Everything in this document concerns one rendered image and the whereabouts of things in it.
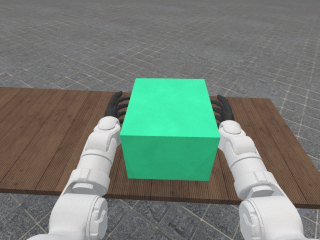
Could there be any left robot upper arm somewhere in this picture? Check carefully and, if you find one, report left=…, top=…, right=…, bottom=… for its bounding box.
left=27, top=193, right=108, bottom=240

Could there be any right robot upper arm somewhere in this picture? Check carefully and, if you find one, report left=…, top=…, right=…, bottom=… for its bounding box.
left=239, top=195, right=320, bottom=240

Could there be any right robot forearm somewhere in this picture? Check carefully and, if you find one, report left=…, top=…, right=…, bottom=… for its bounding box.
left=218, top=120, right=304, bottom=234

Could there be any left robot hand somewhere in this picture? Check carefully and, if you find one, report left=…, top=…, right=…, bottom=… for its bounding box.
left=104, top=91, right=130, bottom=124

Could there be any table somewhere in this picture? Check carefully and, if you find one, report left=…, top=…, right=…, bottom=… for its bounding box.
left=0, top=87, right=320, bottom=218

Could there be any right robot hand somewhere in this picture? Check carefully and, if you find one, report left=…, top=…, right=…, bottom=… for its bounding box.
left=210, top=94, right=235, bottom=128

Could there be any left robot forearm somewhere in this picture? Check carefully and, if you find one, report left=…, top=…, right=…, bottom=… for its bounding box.
left=49, top=116, right=121, bottom=231

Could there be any carton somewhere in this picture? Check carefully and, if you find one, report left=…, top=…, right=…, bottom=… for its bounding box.
left=119, top=78, right=221, bottom=181

